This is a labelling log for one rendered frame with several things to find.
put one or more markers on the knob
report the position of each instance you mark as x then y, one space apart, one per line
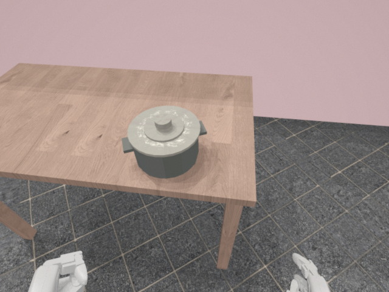
163 121

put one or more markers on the table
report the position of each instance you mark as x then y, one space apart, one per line
65 124

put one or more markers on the lid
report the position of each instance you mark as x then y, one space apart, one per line
151 141

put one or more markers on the left robot hand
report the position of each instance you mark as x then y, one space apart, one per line
47 277

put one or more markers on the pot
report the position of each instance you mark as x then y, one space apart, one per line
167 167

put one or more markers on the right robot hand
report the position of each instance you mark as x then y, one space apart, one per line
314 283

